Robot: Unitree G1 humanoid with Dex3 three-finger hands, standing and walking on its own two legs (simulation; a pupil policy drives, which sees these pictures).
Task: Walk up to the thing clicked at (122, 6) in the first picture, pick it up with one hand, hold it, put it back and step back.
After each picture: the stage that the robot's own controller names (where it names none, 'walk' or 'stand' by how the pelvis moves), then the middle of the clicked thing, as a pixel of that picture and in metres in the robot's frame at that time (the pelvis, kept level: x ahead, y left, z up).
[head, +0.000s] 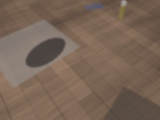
stand; (122, 10) +2.05 -0.55 -0.66
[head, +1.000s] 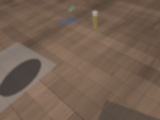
walk; (95, 20) +1.98 -0.03 -0.62
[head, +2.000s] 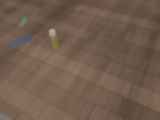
walk; (54, 39) +1.35 +0.39 -0.65
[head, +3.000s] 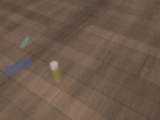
walk; (56, 72) +0.92 +0.33 -0.65
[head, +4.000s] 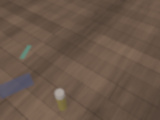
walk; (61, 100) +0.58 +0.21 -0.62
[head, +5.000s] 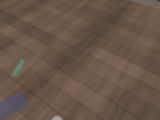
stand; out of the picture +0.40 +0.18 -0.64
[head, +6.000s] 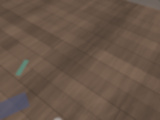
stand; out of the picture +0.40 +0.17 -0.66
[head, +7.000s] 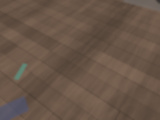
stand; out of the picture +0.38 +0.18 -0.66
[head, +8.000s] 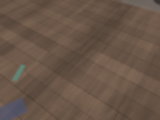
stand; out of the picture +0.38 +0.19 -0.66
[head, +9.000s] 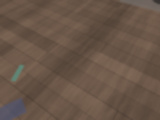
stand; out of the picture +0.37 +0.19 -0.66
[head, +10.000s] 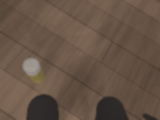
go down; (35, 72) +0.43 +0.21 -0.37
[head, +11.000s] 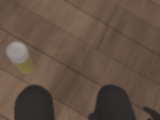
go down; (22, 60) +0.44 +0.24 -0.28
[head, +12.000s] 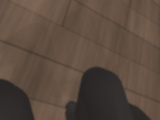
close in; out of the picture +0.42 +0.29 -0.16
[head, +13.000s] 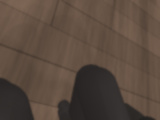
close; out of the picture +0.42 +0.30 -0.16
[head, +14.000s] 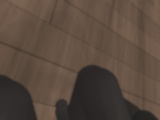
lift; out of the picture +0.39 +0.30 -0.16
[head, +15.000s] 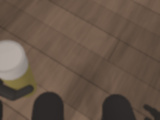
lift; (19, 76) +0.33 +0.21 +0.01
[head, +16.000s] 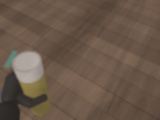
hold; (35, 88) +0.32 +0.16 +0.04
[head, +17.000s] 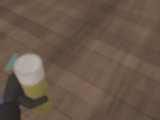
hold; (36, 88) +0.32 +0.16 +0.04
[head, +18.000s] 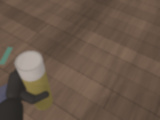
crouch; (37, 85) +0.34 +0.16 +0.01
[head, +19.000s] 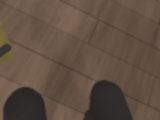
lower; out of the picture +0.46 +0.24 -0.05
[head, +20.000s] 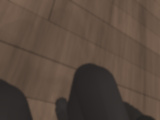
lower; out of the picture +0.42 +0.31 -0.16
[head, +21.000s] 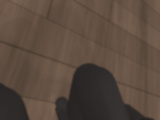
lower; out of the picture +0.42 +0.31 -0.16
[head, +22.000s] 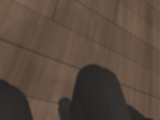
lower; out of the picture +0.41 +0.31 -0.16
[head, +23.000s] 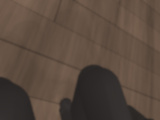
lower; out of the picture +0.40 +0.31 -0.16
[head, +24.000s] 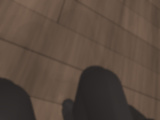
open; out of the picture +0.40 +0.28 -0.15
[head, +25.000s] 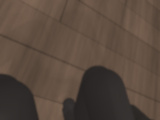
stand; out of the picture +0.40 +0.28 -0.16
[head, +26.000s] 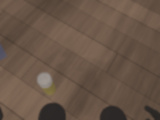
walk; (47, 85) +0.42 +0.20 -0.42
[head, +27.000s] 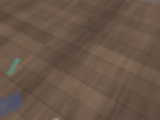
stand; out of the picture +0.38 +0.17 -0.60
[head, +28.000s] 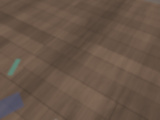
stand; out of the picture +0.37 +0.18 -0.60
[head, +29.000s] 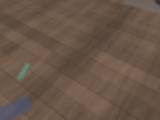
stand; out of the picture +0.39 +0.15 -0.65
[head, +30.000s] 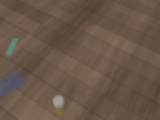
walk; (59, 106) +0.44 +0.14 -0.64
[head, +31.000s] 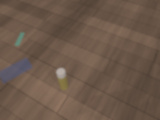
walk; (62, 79) +0.71 +0.21 -0.63
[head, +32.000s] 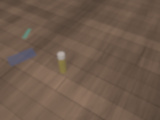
stand; (62, 62) +1.03 +0.23 -0.63
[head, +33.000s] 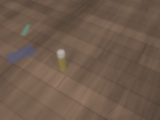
stand; (62, 60) +1.00 +0.22 -0.65
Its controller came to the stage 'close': yes
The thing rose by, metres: 0.68
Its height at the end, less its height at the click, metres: +0.00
